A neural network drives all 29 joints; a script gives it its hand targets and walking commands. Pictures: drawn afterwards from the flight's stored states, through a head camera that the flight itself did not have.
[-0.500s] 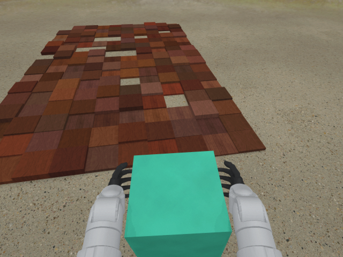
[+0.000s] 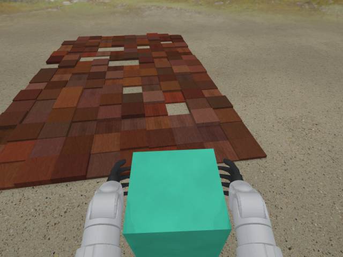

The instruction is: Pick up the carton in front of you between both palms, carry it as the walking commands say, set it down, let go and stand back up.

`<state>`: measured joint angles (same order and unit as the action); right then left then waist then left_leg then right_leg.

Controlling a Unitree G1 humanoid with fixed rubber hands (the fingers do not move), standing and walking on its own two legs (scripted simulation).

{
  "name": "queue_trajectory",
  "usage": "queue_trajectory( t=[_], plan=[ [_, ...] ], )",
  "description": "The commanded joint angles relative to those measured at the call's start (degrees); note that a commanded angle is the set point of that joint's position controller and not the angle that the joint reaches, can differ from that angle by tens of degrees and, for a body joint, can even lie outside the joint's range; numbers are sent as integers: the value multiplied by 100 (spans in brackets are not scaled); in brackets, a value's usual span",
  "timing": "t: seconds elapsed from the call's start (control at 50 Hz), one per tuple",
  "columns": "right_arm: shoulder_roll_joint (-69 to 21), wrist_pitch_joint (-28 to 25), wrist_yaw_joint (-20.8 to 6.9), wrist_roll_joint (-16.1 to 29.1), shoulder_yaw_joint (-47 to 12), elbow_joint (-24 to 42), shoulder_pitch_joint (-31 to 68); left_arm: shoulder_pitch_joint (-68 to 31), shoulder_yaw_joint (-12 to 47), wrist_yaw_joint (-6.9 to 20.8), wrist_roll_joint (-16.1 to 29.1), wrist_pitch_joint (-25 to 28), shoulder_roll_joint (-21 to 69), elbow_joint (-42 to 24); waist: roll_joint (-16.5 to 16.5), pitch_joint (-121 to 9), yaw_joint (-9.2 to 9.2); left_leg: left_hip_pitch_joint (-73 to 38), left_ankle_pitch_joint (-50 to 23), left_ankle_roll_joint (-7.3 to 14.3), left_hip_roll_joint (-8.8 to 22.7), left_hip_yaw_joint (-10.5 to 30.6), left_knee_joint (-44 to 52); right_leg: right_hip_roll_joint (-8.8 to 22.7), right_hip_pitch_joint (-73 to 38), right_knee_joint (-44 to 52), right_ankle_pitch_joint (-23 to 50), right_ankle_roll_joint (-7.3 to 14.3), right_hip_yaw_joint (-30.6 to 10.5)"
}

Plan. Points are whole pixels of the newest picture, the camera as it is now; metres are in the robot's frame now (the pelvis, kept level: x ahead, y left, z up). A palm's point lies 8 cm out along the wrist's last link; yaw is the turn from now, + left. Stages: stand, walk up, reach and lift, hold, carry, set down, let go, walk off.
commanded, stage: hold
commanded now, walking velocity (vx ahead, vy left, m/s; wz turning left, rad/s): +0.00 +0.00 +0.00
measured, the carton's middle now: (175, 208) +0.28 +0.00 -0.04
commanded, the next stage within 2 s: carry in 0.68 s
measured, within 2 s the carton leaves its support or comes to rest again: neither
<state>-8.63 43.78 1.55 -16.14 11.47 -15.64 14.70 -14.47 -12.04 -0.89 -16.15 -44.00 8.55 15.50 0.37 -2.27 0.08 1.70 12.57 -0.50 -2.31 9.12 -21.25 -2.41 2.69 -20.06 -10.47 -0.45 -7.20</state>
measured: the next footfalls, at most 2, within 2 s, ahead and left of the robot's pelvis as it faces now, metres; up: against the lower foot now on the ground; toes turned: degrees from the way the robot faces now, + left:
left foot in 1.08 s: +0.12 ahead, +0.11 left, +0.00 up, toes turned +9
right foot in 1.34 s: +0.35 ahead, -0.11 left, +0.00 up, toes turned -8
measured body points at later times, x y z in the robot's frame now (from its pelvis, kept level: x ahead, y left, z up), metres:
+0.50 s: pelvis -0.01 +0.00 +0.00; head -0.06 +0.00 +0.44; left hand +0.29 +0.15 +0.04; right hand +0.30 -0.15 +0.04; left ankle +0.00 +0.13 -0.75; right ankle +0.01 -0.13 -0.75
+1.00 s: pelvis +0.05 -0.01 -0.01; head +0.02 -0.01 +0.44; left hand +0.34 +0.14 +0.07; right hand +0.35 -0.16 +0.07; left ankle +0.02 +0.11 -0.73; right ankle +0.01 -0.13 -0.75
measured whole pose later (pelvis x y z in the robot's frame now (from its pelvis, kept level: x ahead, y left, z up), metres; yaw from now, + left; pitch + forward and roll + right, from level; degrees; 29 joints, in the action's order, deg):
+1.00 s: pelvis +0.05 -0.01 -0.01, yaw +4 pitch +4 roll +0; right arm -7.5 56.7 4.6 -9.1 8.6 7.2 10.7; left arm -11.9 -6.4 -4.5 -8.4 -55.8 8.1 -3.8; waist -0.7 -9.2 0.5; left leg 20.3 26.4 0.2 1.1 -1.7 -39.7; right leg 1.7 12.8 -27.4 -18.6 0.8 3.9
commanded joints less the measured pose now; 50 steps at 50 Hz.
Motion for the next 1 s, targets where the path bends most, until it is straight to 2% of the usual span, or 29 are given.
queue_trajectory(
  t=[0.0,0.02,0.06,0.08,0.14,0.16,0.2,0.24,0.34,0.36,0.4,0.42,0.46,0.52,0.54,0.56,0.58,0.6,0.64,0.66,0.68,0.72,0.78,0.82,0.88,0.9,0.92,0.94,0.98],
  plan=[
    [-5446,-320,-1601,1818,-3267,781,3675,-3312,2913,1572,1580,296,5626,-108,23,-978,-29,704,-318,-48,-305,-565,260,-223,-598,171,305,21,299],
    [-5609,-222,-1603,1610,-2929,149,3914,-3542,2493,1585,1313,330,5333,227,-310,-942,-274,875,-76,60,-326,-588,368,-187,-576,182,138,-121,313],
    [-5600,-296,-1553,1749,-3079,555,3488,-3258,2776,1640,1670,368,5529,215,-480,-1239,31,467,-755,62,-277,-463,388,-309,-550,102,711,-127,449],
    [-5721,-246,-1548,1713,-3268,399,3483,-3168,3044,1606,1620,350,5692,5,-247,-1412,-201,399,-879,-19,-305,-438,244,-298,-743,69,780,-89,377],
    [-5710,-297,-1587,1685,-2845,-238,3516,-3685,2623,1619,1320,382,5401,336,178,-1006,-55,644,-327,-27,-358,-607,215,-249,-621,154,442,-39,257],
    [-5842,-336,-1602,1609,-3002,206,3478,-3421,3104,1587,1523,439,5694,-75,-213,-1411,16,186,-836,-22,-270,-443,173,-269,-677,137,561,-116,343],
    [-5565,-255,-1616,1423,-2638,-250,3663,-3679,2774,1615,1422,407,5303,122,-193,-969,-229,446,-489,11,-259,-498,413,-337,-464,54,605,-83,426],
    [-5522,-295,-1564,1606,-3000,207,3398,-3466,2895,1646,1569,363,5723,231,192,-963,96,424,-508,-55,-321,-562,138,-243,-338,98,492,-3,289],
    [-5473,-258,-1672,1502,-2483,-349,3809,-3767,2669,1589,1233,278,5379,146,422,-798,-51,731,0,-59,-198,-478,362,-228,-348,83,-117,27,300],
    [-5775,-271,-1699,1508,-2556,-566,3258,-3947,3005,1577,1526,330,5438,-158,122,-1020,28,312,-347,-60,-236,-556,282,-245,-167,208,89,14,395],
    [-5811,-314,-1653,1628,-2904,-252,3558,-3672,2943,1631,1598,439,5679,43,-40,-1187,-165,307,-1100,-54,-246,-426,159,-273,-442,88,775,3,394],
    [-5883,-375,-1677,1538,-2923,164,3500,-3762,3048,1614,1531,357,5578,-94,-10,-1320,119,291,-789,-92,-246,-525,249,-310,-563,72,776,-3,361],
    [-5753,-291,-1584,1799,-3277,649,3904,-3147,2821,1614,1515,355,5557,128,-117,-1593,-298,516,-850,-11,-270,-577,239,-256,-874,36,839,-150,399],
    [-5463,-291,-1584,1600,-3106,262,3185,-3068,3038,1562,1531,333,5776,212,4,-1248,87,-57,-1307,-108,-277,-413,195,-306,-318,145,972,-76,366],
    [-5605,-240,-1573,1510,-2866,-45,2966,-3205,2855,1549,1404,326,5458,-44,-27,-1126,-66,100,-980,-96,-310,-494,222,-296,-417,152,946,-45,363],
    [-5518,-281,-1568,1625,-3006,65,2934,-3239,3179,1546,1655,340,5625,-51,177,-1178,116,-14,-1216,-152,-290,-459,250,-237,-383,222,1042,11,380],
    [-5679,-294,-1582,1598,-3040,354,3359,-3145,3163,1564,1540,357,5608,-121,-89,-1385,-141,5,-1159,-110,-252,-432,299,-352,-234,151,860,-77,456],
    [-5573,-248,-1608,1558,-2882,69,3051,-3319,2999,1561,1622,293,5512,-27,183,-1315,124,132,-905,-154,-291,-474,374,-298,-400,171,821,-3,396],
    [-5558,-255,-1617,1823,-3175,552,3357,-3080,3132,1588,1669,294,5629,-111,102,-1065,-30,242,-1091,-70,-264,-469,367,-385,-384,111,923,-41,502],
    [-5564,-301,-1605,1865,-3155,844,3721,-3565,3303,1503,1782,282,5763,-470,27,-929,-37,984,95,18,575,-304,51,694,507,-234,-452,-32,234],
    [-5510,-175,-1557,1807,-3203,565,3622,-3749,3350,1445,1980,315,5819,-534,-320,-963,-46,1202,1495,114,469,-64,146,596,543,-198,-1688,37,137],
    [-5547,-87,-1491,2003,-3362,887,3520,-3742,3593,1332,1964,144,5708,-938,123,-817,-4,1430,2963,242,534,204,443,310,1163,-540,-2636,70,413],
    [-5482,187,-1358,2161,-3809,1405,3542,-3666,4201,1193,2278,-221,5787,-1527,1371,-1237,-5,1078,2356,552,1035,683,677,152,1373,-1493,-1062,-38,1104],
    [-5240,478,-1237,2278,-4026,1609,3113,-3353,4219,1097,2426,-443,5397,-1827,675,-1785,5,919,1920,552,924,166,73,210,975,-526,-921,-12,1207],
    [-5208,966,-1022,2669,-4500,2989,3640,-3199,4382,982,2765,-899,5392,-2357,-1950,-1472,-246,3617,1751,46,98,-1207,-2363,2239,-610,1048,-2625,992,-1780],
    [-5178,1230,-913,2691,-4559,2840,3338,-2609,4273,856,2583,-1168,5315,-2225,-1612,-1147,-184,3651,1599,45,557,-1072,-2323,2368,-319,1093,-2604,1116,-1631],
    [-4991,1350,-901,2840,-4637,3077,3358,-2682,4325,755,2734,-1267,5101,-2696,-1113,-1119,-137,3712,1828,63,453,-1256,-2149,2421,-239,1039,-2463,1142,-1756],
    [-5123,1506,-836,2923,-4642,3036,3059,-2696,4514,639,2712,-1392,5145,-2879,-526,-1200,-78,3261,1500,158,575,-1315,-1347,2232,-317,758,-1633,1060,-1108],
    [-5094,1685,-760,3068,-4675,3348,2528,-2442,4572,509,2865,-1625,5050,-3400,-869,-1653,6,1959,533,111,223,-1814,-396,1606,87,154,-444,633,90]
  ],
)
